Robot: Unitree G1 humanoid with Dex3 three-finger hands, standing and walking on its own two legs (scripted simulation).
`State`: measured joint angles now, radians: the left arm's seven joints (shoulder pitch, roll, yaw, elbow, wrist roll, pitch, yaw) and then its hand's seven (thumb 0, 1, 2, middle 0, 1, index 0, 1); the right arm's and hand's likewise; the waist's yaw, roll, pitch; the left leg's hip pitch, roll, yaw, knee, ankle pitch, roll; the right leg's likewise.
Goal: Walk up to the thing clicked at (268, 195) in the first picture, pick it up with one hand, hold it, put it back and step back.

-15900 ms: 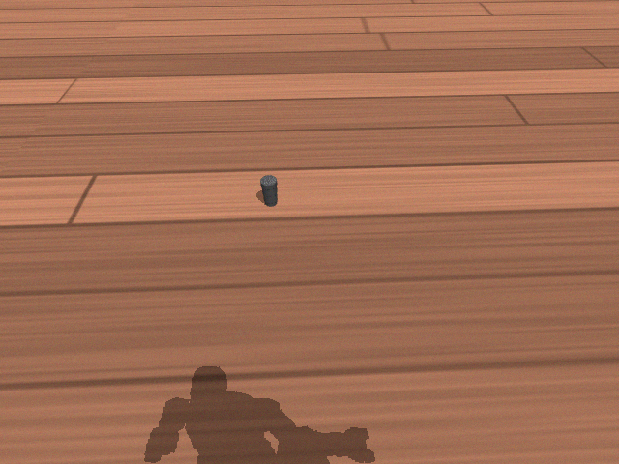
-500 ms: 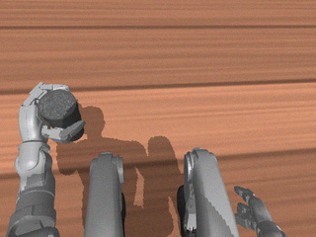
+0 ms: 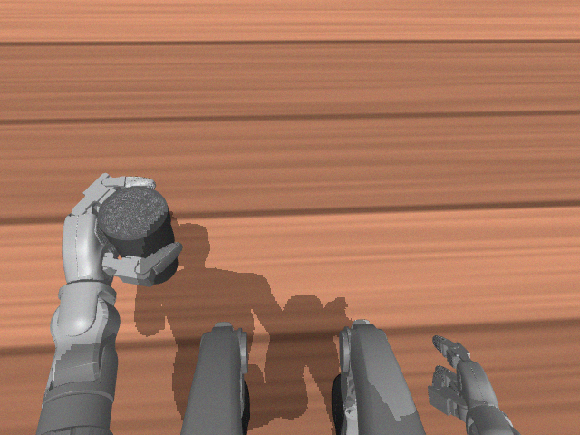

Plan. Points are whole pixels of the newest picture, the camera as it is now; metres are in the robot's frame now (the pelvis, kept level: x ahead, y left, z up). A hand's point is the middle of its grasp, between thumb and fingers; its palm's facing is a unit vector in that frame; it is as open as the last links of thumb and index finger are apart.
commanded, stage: lift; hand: left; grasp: from the side
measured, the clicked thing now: (146, 242) +0.37 +0.20 -0.01
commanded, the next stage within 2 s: hold in 1.24 s
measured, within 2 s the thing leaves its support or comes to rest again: neither
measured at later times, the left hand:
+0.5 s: hand (98, 187) +0.37 +0.20 +0.14, palm faces +0.10 -0.99 -0.04, open 10.2 cm
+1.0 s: hand (92, 148) +0.37 +0.18 +0.19, palm faces +0.11 -0.99 -0.02, open 10.2 cm
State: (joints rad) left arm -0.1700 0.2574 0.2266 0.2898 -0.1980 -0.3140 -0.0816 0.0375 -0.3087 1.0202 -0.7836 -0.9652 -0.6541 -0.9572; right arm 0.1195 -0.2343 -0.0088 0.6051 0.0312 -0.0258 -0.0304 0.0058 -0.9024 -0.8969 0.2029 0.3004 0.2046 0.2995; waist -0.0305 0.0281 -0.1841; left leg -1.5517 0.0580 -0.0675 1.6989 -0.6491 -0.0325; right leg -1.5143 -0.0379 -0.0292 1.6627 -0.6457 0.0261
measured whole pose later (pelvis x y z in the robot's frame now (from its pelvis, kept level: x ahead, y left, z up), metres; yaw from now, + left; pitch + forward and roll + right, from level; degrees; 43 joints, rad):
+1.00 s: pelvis +0.04 -0.01 +0.16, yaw +2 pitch +11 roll -1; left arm -0.12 0.21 0.16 0.42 -0.18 -0.34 -0.09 0.04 -0.31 1.02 -0.78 -0.97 -0.65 -0.96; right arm 0.22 -0.22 0.00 0.65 0.01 -0.03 -0.05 0.01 -0.90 -0.90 0.20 0.30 0.20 0.30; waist -0.03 0.01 -0.07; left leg -0.74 0.06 -0.03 1.01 -0.47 -0.04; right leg -0.71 -0.03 -0.04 0.98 -0.46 0.02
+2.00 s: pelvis +0.05 +0.00 +0.18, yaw +1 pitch +5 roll -1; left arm -0.10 0.19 0.13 0.43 -0.17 -0.34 -0.06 0.04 -0.31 1.02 -0.78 -0.97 -0.65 -0.97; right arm 0.23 -0.21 0.00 0.67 0.01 0.00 -0.04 0.01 -0.91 -0.90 0.20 0.30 0.20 0.30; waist -0.02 0.01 -0.02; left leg -0.52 0.06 -0.01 0.84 -0.41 -0.03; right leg -0.49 -0.03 -0.03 0.81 -0.40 0.03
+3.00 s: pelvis +0.04 -0.01 +0.19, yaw +1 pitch +4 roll -1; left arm -0.11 0.19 0.14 0.46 -0.17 -0.38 -0.07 0.04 -0.31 1.02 -0.78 -0.98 -0.65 -0.97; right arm 0.23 -0.21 -0.01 0.68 0.01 -0.02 -0.04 0.01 -0.91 -0.91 0.20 0.30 0.20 0.30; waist -0.02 0.01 -0.01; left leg -0.49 0.06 -0.01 0.81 -0.38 -0.04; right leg -0.47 -0.03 -0.03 0.79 -0.38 0.02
